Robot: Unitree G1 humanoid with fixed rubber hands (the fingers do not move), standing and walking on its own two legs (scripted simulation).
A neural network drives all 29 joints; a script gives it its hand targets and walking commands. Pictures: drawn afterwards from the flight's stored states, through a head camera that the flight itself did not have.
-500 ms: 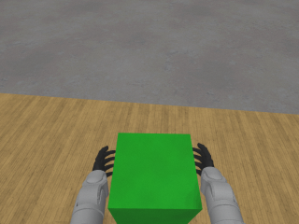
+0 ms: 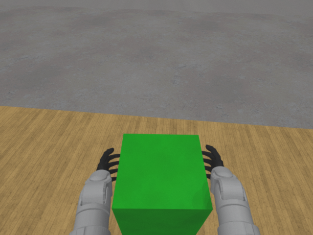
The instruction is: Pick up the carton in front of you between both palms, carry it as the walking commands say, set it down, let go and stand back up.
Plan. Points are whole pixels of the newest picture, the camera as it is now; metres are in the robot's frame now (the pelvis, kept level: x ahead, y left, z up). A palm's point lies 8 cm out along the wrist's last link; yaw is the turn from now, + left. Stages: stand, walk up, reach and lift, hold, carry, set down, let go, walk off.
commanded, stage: reach and lift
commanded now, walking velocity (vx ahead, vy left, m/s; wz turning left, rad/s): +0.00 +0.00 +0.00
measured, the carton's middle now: (159, 188) +0.30 +0.00 -0.05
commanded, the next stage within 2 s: hold in 0.68 s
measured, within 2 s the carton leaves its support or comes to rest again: neither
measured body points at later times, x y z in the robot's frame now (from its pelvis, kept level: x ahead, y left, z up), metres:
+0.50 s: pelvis +0.02 +0.00 +0.01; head -0.01 +0.00 +0.46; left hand +0.32 +0.15 +0.03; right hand +0.32 -0.15 +0.03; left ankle +0.03 +0.13 -0.74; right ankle +0.03 -0.13 -0.74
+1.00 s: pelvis +0.01 +0.00 +0.01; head -0.04 +0.00 +0.45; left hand +0.31 +0.15 +0.04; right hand +0.31 -0.15 +0.05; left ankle +0.03 +0.13 -0.74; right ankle +0.03 -0.13 -0.74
